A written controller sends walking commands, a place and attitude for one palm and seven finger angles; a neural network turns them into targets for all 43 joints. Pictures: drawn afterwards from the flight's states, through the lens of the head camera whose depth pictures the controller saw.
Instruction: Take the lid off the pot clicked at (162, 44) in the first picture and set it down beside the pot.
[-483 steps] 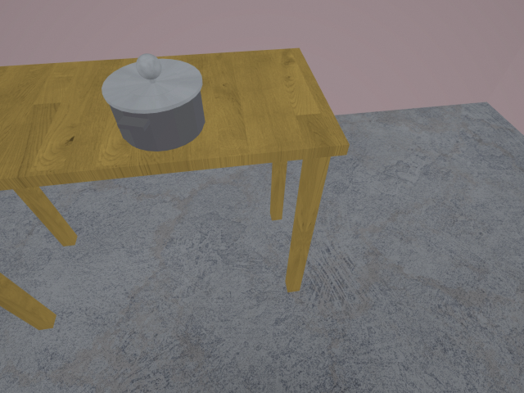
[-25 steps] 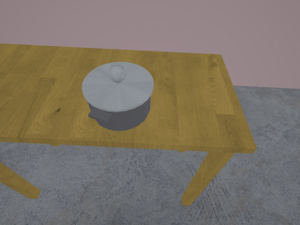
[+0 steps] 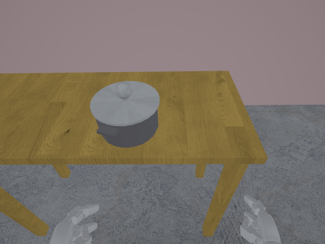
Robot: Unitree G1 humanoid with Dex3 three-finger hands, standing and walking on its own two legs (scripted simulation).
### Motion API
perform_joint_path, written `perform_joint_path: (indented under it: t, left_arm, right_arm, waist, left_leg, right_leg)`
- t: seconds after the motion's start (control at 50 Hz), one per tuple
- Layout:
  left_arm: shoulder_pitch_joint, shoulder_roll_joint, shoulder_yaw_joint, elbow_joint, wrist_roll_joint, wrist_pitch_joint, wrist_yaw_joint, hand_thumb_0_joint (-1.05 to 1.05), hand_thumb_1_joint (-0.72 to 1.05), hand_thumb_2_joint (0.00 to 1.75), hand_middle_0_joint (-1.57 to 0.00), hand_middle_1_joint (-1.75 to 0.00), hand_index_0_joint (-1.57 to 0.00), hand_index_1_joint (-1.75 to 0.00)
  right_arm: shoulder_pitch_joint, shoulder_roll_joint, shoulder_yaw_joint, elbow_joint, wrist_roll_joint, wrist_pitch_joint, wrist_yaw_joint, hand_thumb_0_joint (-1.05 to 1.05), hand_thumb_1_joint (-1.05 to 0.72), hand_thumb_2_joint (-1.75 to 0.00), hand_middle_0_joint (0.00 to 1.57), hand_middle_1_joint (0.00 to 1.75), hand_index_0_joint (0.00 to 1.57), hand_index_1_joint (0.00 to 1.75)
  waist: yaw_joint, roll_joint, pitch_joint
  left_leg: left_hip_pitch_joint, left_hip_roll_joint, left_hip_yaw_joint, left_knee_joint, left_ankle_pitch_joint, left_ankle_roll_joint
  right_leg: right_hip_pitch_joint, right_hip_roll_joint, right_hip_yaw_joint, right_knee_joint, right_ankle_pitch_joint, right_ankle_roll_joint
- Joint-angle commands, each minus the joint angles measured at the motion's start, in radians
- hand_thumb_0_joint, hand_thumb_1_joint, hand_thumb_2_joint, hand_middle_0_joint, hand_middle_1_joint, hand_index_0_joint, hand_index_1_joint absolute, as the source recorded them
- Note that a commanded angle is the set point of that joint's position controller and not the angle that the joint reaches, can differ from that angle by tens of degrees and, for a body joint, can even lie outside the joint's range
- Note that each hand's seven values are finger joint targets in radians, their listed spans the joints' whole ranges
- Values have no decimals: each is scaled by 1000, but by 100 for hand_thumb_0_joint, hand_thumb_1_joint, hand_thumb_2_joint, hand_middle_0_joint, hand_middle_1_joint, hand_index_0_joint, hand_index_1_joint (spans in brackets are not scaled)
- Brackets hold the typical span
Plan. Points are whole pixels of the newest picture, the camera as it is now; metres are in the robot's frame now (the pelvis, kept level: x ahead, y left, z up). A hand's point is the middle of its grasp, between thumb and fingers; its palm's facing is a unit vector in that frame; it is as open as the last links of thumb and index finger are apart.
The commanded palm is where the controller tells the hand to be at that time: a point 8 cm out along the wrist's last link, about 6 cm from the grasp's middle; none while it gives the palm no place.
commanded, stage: lift the closed hand beside the body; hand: left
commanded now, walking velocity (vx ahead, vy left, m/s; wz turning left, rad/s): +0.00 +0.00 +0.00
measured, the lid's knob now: (123, 90) +0.46 +0.14 +0.16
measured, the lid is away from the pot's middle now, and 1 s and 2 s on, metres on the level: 0.00 0.00 0.00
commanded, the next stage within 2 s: raise the hand higher, near the body in 0.32 s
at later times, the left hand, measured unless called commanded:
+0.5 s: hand (48, 235) +0.13 +0.23 +0.07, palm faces +0.30 -0.85 -0.42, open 3.1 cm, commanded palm +0.07 +0.26 +0.11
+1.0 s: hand (37, 210) +0.15 +0.23 +0.14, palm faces +0.36 -0.83 -0.42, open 3.1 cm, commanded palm +0.10 +0.27 +0.16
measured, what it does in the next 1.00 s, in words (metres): stands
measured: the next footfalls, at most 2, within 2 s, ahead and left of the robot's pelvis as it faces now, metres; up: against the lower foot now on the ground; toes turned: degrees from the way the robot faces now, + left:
none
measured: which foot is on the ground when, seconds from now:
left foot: down 0.00-1.00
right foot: down 0.00-1.00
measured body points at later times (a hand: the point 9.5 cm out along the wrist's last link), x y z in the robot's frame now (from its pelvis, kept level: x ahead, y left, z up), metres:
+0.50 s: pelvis -0.01 -0.01 +0.00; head -0.02 -0.03 +0.45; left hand +0.11 +0.27 +0.10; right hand +0.17 -0.21 -0.09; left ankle -0.01 +0.11 -0.74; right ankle -0.01 -0.10 -0.74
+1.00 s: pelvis -0.01 +0.00 +0.00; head -0.03 -0.02 +0.45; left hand +0.12 +0.27 +0.16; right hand +0.21 -0.20 -0.06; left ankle -0.01 +0.11 -0.74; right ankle -0.01 -0.10 -0.74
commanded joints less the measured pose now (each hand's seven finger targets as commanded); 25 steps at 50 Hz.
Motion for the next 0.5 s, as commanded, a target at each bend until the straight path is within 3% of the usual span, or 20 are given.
perform_joint_path:
  t: [0.0,0.02,0.06,0.12,0.18,0.22,0.28,0.32,0.42,0.44,0.48]
  left_arm:
    - [79,138,104,-262,-21,-81,-1,0,90,90,-90,-107,-90,-107]
    - [53,167,128,-296,-23,-92,1,0,90,90,-95,-112,-95,-112]
    - [17,155,105,-391,-26,-107,-1,0,90,90,-104,-121,-104,-121]
    - [8,180,129,-450,-26,-111,8,0,90,90,-117,-136,-117,-136]
    - [34,178,138,-485,-28,-114,12,0,90,90,-130,-150,-130,-150]
    - [74,205,179,-501,-26,-109,17,0,90,90,-130,-150,-130,-150]
    - [84,206,185,-566,-23,-117,17,0,90,90,-130,-150,-130,-150]
    - [122,242,235,-575,-19,-117,25,0,90,90,-130,-150,-130,-150]
    - [178,244,263,-593,-11,-128,30,0,90,90,-130,-150,-130,-150]
    - [160,214,222,-618,-11,-137,25,0,90,90,-130,-150,-130,-150]
    - [177,224,232,-630,-8,-146,26,0,90,90,-130,-150,-130,-150]
  right_arm:
    - [-68,-91,-11,-228,0,-19,-27,0,-90,-90,20,30,20,30]
    - [-63,-95,-13,-239,0,-15,-31,0,-90,-90,20,30,20,30]
    - [-59,-88,-3,-263,-7,-20,-40,0,-90,-90,20,30,20,30]
    - [-50,-89,5,-269,-13,-25,-50,0,-90,-90,20,30,20,30]
    - [-53,-87,8,-265,-19,-32,-59,0,-90,-90,20,30,20,30]
    - [-63,-86,8,-259,-19,-34,-56,0,-90,-90,20,30,20,30]
    - [-75,-82,11,-255,-23,-42,-57,0,-90,-90,20,30,20,30]
    - [-88,-79,9,-243,-22,-49,-54,0,-90,-90,20,30,20,30]
    - [-104,-72,2,-222,-20,-65,-52,0,-90,-90,20,30,20,30]
    - [-100,-71,5,-228,-19,-70,-51,0,-90,-90,20,30,20,30]
    - [-96,-77,-4,-221,-18,-79,-53,0,-90,-90,20,30,20,30]
  waist:
    - [30,-47,80]
    - [22,-39,60]
    - [19,22,47]
    - [18,35,16]
    - [28,5,20]
    - [38,9,11]
    - [45,15,17]
    - [57,15,15]
    - [64,-19,29]
    - [59,-24,44]
    - [63,-24,28]
  left_leg:
    - [-29,-4,-29,-63,85,9]
    - [-12,-4,-28,-54,70,10]
    - [13,-9,-25,-55,59,14]
    - [49,-9,-26,-47,62,17]
    - [55,-8,-32,-55,78,23]
    - [57,-5,-35,-55,94,20]
    - [58,-1,-44,-65,123,21]
    - [52,1,-50,-65,127,18]
    - [51,8,-53,-66,146,19]
    - [51,8,-54,-71,140,21]
    - [61,11,-51,-70,143,24]
  right_leg:
    - [-72,-7,32,-132,74,8]
    - [-82,-8,32,-147,57,10]
    - [-75,-10,43,-156,45,10]
    - [-69,-6,41,-169,45,10]
    - [-44,-8,42,-177,52,10]
    - [-29,-4,38,-172,70,10]
    - [-7,-6,35,-165,94,8]
    - [0,-2,35,-162,87,8]
    - [-4,0,30,-155,91,11]
    - [-13,-4,28,-158,82,11]
    - [-9,-4,31,-154,85,13]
